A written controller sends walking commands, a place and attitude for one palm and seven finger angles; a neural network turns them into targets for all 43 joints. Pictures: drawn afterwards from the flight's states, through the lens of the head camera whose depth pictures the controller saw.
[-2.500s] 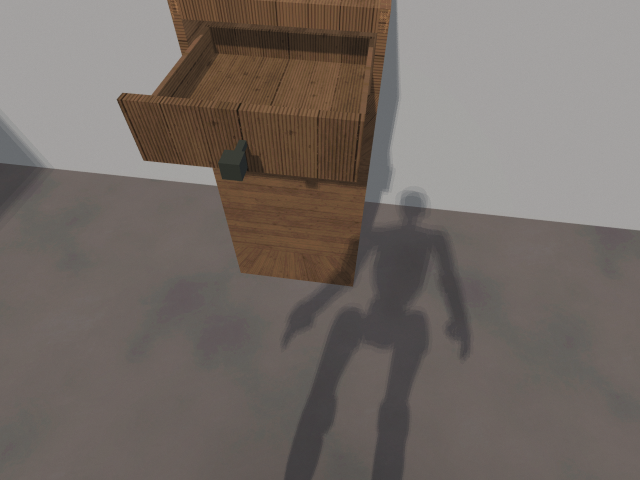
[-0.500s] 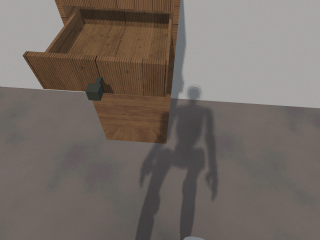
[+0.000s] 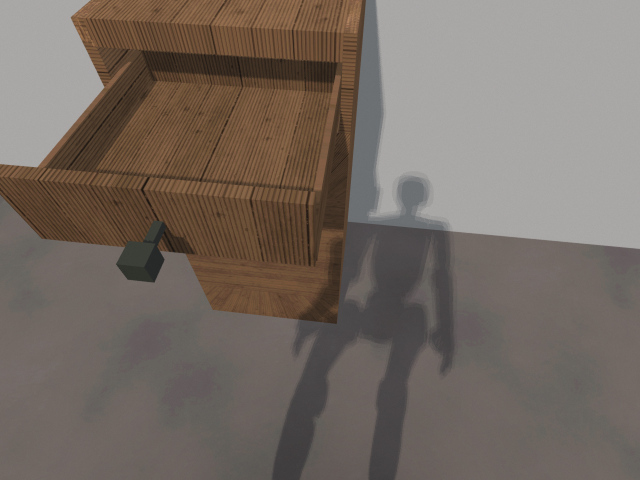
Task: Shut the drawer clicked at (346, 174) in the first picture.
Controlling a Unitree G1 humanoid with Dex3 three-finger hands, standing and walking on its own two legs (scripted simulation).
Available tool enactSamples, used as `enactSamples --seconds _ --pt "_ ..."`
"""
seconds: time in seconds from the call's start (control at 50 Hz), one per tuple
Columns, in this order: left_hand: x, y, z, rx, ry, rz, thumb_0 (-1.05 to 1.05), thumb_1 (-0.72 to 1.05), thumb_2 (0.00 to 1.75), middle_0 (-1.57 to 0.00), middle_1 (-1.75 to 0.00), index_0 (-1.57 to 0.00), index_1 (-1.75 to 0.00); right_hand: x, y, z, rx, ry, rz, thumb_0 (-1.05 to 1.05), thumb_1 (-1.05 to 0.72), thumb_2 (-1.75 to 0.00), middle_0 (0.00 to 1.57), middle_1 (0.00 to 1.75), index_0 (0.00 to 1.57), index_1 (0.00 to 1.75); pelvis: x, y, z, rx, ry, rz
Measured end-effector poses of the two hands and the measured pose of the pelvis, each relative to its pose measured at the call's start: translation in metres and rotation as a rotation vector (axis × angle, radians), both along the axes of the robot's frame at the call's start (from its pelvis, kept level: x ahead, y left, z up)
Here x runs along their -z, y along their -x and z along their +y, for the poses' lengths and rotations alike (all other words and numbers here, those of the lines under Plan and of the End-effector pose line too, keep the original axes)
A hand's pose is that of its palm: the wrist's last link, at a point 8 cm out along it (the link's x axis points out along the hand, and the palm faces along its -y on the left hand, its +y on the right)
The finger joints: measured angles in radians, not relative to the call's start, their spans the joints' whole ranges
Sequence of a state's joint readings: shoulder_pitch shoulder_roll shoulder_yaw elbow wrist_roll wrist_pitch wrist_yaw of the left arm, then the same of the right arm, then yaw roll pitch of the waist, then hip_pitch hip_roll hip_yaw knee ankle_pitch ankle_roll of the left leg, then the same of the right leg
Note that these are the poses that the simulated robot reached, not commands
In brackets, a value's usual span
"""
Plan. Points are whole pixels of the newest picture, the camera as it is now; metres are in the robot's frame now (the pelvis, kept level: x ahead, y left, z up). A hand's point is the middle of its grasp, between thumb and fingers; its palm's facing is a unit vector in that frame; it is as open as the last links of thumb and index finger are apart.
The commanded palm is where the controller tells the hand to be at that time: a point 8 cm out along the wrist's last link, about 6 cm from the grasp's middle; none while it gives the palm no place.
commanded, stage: come to a stop and stand still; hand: left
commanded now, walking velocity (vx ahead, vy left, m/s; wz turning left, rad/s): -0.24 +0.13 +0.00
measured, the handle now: (147, 249) +0.35 +0.22 +0.10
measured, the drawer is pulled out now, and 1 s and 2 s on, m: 0.30 0.30 0.30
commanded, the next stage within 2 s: look again from close up in 0.92 s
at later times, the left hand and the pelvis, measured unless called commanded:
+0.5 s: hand out of the picture +0.06 +0.18 -0.17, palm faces +0.02 -0.96 -0.29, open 7.4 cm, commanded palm none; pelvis +0.01 -0.03 +0.00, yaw -1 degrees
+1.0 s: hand out of the picture +0.04 +0.13 -0.16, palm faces +0.00 -0.98 -0.20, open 7.4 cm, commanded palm none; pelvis +0.01 -0.05 +0.02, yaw -1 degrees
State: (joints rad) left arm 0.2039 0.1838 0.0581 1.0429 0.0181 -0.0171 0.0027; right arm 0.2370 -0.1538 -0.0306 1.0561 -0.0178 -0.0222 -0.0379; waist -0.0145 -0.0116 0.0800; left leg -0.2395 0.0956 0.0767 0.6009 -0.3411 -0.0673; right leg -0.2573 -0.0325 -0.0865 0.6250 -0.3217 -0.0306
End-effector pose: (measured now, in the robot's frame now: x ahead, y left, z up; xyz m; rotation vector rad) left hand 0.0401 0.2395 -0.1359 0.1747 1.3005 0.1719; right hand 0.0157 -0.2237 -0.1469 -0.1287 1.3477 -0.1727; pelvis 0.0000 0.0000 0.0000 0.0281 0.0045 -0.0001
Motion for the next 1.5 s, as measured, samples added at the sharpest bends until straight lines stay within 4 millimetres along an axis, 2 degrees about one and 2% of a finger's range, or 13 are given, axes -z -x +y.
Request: enactSamples --seconds 0.12,0.24,0.32,0.4,0.52,0.6,0.72,0.86,0.96,1.04,1.1,1.26,1.5 --pt "-0.011 -0.020 -0.011 -0.017 -0.026 -0.010 0.01 0.91 0.90 -0.20 -0.30 -0.20 -0.30 -0.005 -0.038 -0.018 -0.016 0.010 0.030 0.00 -0.92 -0.90 0.20 0.30 0.20 0.30 -0.009 -0.016 -0.008 -0.015 -0.008 -0.001" --pt "-0.005 -0.015 -0.004 -0.028 -0.019 0.048 0.01 0.90 0.90 -0.20 -0.30 -0.20 -0.30 -0.017 -0.082 -0.025 -0.043 0.047 -0.059 0.00 -0.92 -0.90 0.20 0.30 0.19 0.30 -0.010 -0.021 -0.004 0.007 -0.006 -0.004" --pt "0.003 -0.014 0.005 -0.021 -0.031 0.072 0.01 0.90 0.90 -0.20 -0.30 -0.20 -0.30 -0.019 -0.093 -0.027 -0.057 0.073 -0.117 0.00 -0.91 -0.90 0.20 0.30 0.19 0.30 -0.004 -0.021 -0.002 0.022 0.000 -0.011" --pt "-0.002 -0.017 0.004 -0.023 -0.044 0.054 0.01 0.90 0.90 -0.20 -0.30 -0.20 -0.30 -0.019 -0.088 -0.029 -0.079 0.070 -0.113 0.00 -0.91 -0.90 0.20 0.30 0.19 0.30 -0.006 -0.014 -0.009 0.015 0.006 -0.014" --pt "-0.006 -0.009 -0.014 0.013 -0.064 0.016 0.01 0.90 0.90 -0.20 -0.30 -0.20 -0.30 -0.003 -0.069 -0.040 -0.054 0.005 -0.086 0.00 -0.91 -0.90 0.20 0.30 0.20 0.30 0.001 -0.007 -0.030 0.017 -0.011 -0.007" --pt "-0.009 -0.001 -0.031 0.030 -0.040 0.050 0.01 0.90 0.90 -0.20 -0.30 -0.20 -0.30 -0.003 -0.050 -0.046 -0.022 -0.012 -0.057 0.00 -0.91 -0.90 0.20 0.30 0.20 0.30 -0.004 -0.009 -0.036 0.007 0.008 -0.020" --pt "-0.008 -0.003 -0.050 0.023 -0.001 0.032 0.01 0.90 0.90 -0.20 -0.30 -0.20 -0.30 -0.009 -0.014 -0.054 0.013 0.004 0.009 0.00 -0.91 -0.90 0.20 0.30 0.20 0.30 -0.010 -0.010 -0.043 0.014 0.013 -0.035" --pt "-0.008 -0.001 -0.055 0.024 0.012 0.029 0.01 0.92 0.90 -0.20 -0.30 -0.20 -0.30 -0.015 0.020 -0.055 0.035 0.014 0.079 0.00 -0.91 -0.90 0.20 0.30 0.19 0.30 -0.014 -0.008 -0.047 0.013 0.023 -0.040" --pt "-0.007 0.005 -0.056 0.020 0.021 0.041 0.01 0.91 0.90 -0.20 -0.30 -0.20 -0.30 -0.017 0.034 -0.050 0.043 0.010 0.109 0.00 -0.91 -0.90 0.19 0.30 0.19 0.30 -0.015 -0.008 -0.047 0.013 0.026 -0.039" --pt "-0.006 0.012 -0.056 0.019 0.020 0.052 0.01 0.91 0.90 -0.20 -0.30 -0.20 -0.30 -0.017 0.037 -0.044 0.043 0.003 0.113 0.00 -0.91 -0.90 0.19 0.30 0.19 0.30 -0.015 -0.007 -0.044 0.017 0.032 -0.034" --pt "-0.005 0.018 -0.054 0.046 0.017 0.051 0.01 0.91 0.90 -0.20 -0.30 -0.20 -0.30 -0.012 0.029 -0.039 0.048 -0.001 0.064 0.00 -0.91 -0.90 0.19 0.30 0.19 0.30 -0.011 -0.005 -0.035 0.032 0.049 -0.020" --pt "-0.004 0.016 -0.031 0.049 0.006 0.029 0.01 0.90 0.90 -0.20 -0.30 -0.20 -0.30 -0.006 0.011 -0.013 0.011 -0.016 -0.031 0.01 -0.93 -0.90 0.20 0.30 0.19 0.30 -0.006 -0.004 -0.014 0.033 0.033 -0.031" --pt "-0.007 0.020 -0.015 0.059 -0.009 0.054 0.01 0.90 0.90 -0.20 -0.30 -0.20 -0.30 -0.011 0.005 -0.013 -0.005 -0.010 -0.026 0.00 -0.92 -0.90 0.20 0.30 0.20 0.30 -0.009 -0.005 -0.010 0.046 0.016 -0.020"
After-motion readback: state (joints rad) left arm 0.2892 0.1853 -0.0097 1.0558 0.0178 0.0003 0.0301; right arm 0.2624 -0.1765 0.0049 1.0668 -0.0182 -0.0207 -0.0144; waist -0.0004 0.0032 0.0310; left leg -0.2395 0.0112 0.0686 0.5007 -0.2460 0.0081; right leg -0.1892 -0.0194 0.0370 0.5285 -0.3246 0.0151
